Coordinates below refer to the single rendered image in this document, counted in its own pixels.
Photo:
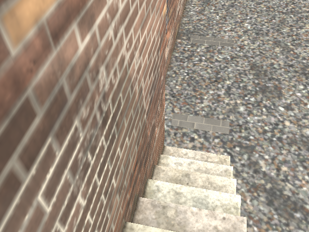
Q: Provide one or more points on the stairs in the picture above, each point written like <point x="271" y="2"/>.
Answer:
<point x="190" y="191"/>

